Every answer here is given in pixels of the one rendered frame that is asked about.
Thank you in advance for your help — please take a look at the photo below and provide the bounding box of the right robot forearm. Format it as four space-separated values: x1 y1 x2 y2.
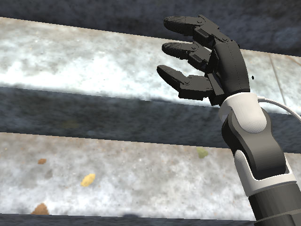
218 92 301 226

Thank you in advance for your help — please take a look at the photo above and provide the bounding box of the right robot hand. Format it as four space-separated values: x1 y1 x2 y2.
156 14 254 106

